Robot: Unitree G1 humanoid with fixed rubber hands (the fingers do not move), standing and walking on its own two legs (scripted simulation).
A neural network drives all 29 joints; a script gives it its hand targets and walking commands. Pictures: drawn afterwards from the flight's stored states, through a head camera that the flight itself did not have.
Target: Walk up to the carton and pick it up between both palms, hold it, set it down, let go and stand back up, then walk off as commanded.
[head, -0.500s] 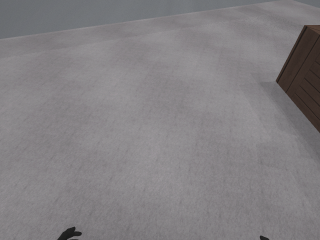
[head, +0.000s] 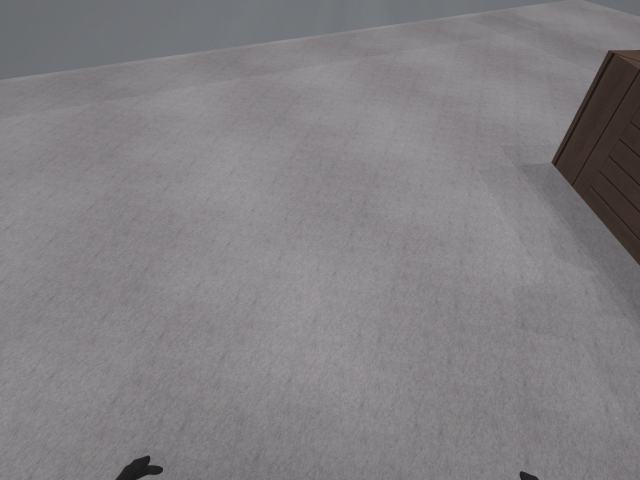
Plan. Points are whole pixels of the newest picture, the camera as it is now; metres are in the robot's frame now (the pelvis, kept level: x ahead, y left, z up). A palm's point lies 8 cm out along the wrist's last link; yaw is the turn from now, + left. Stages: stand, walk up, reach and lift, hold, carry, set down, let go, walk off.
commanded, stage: walk up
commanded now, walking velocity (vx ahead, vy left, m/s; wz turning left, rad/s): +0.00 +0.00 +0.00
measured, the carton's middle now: out of the picture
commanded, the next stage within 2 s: none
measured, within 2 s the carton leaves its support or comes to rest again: neither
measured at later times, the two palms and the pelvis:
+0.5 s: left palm (210, 435) +0.23 +0.17 -0.08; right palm out of the picture +0.11 -0.46 -0.09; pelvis +0.05 -0.11 -0.02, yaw -12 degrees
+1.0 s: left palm (285, 331) +0.41 +0.09 -0.10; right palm out of the picture +0.30 -0.53 -0.07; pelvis +0.24 -0.18 -0.02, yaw -22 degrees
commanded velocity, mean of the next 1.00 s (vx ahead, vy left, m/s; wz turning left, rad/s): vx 0.00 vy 0.00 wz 0.00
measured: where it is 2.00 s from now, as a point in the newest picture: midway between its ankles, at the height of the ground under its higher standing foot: (466, 406)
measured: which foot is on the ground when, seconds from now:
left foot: down 0.00-0.46, up 0.48-0.94, down 0.96-1.00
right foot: down 0.00-0.14, up 0.16-0.46, down 0.48-0.96, up 0.98-1.00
